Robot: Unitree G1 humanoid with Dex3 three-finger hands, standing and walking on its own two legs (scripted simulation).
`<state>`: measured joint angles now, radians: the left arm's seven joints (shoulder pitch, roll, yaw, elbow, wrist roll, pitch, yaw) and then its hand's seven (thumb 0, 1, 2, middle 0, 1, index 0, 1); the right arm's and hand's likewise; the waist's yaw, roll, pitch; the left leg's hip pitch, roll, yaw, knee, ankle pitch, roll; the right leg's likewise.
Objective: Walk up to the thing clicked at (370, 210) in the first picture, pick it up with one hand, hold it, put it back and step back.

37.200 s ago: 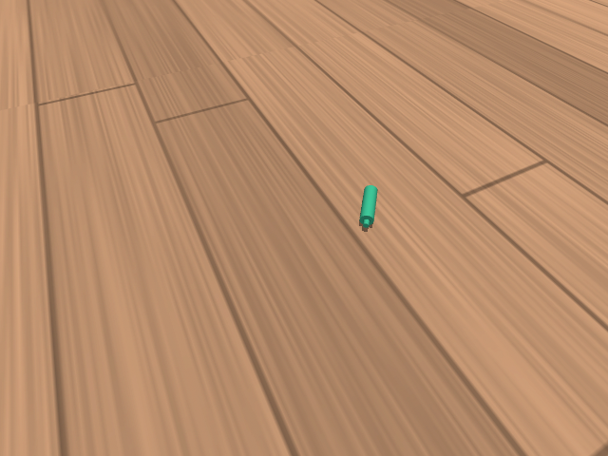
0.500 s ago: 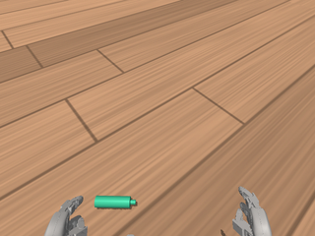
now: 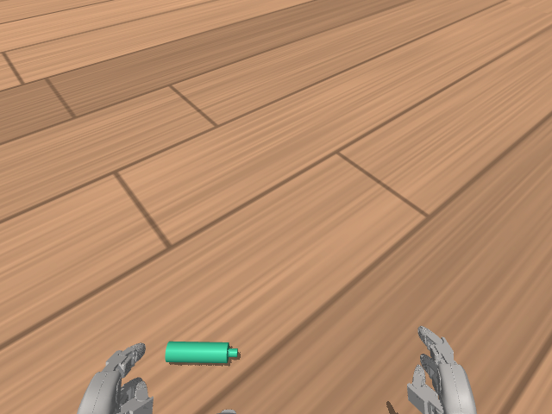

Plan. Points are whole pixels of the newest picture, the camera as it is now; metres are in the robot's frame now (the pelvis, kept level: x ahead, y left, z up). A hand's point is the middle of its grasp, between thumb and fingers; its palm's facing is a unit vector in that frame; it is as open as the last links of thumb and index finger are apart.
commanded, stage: stand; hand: left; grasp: from above
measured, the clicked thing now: (202, 352) +0.43 +0.23 -0.68
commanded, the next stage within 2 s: none
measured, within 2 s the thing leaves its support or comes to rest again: neither
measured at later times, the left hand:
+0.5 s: hand out of the picture +0.06 +0.24 -0.11, palm faces +0.05 -0.95 -0.32, open 7.4 cm
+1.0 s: hand out of the picture +0.03 +0.24 -0.10, palm faces +0.04 -0.94 -0.34, open 7.4 cm
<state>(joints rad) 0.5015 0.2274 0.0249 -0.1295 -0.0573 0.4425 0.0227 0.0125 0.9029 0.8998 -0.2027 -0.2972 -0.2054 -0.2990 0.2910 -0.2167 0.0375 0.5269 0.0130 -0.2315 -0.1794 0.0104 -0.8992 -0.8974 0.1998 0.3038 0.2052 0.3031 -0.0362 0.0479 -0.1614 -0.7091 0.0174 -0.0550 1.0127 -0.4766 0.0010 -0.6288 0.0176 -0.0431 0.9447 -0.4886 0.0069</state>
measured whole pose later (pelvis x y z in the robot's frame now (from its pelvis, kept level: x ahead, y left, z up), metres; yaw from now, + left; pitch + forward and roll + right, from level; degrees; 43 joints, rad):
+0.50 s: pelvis +0.00 +0.01 +0.05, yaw +0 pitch -2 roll +0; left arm 0.23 0.27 0.04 0.92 0.03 0.02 0.03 0.01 0.90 0.90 -0.20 -0.30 -0.21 -0.30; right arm 0.19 -0.28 -0.03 0.98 -0.04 -0.02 -0.02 0.01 -0.90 -0.90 0.20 0.30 0.20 0.30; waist 0.02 0.00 0.04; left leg -0.28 -0.02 -0.02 0.60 -0.29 0.02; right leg -0.23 -0.03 -0.01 0.58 -0.32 0.02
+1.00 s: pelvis -0.01 +0.00 +0.07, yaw +0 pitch -4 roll +0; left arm 0.17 0.30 0.04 1.15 0.02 0.00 0.03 0.01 0.90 0.90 -0.20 -0.30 -0.21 -0.30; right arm 0.14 -0.30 -0.02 1.12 -0.02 0.00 -0.01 0.00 -0.90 -0.90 0.20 0.30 0.20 0.30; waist 0.02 0.02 0.06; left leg -0.14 -0.02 -0.02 0.37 -0.17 0.01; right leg -0.10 -0.02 -0.02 0.37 -0.21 0.02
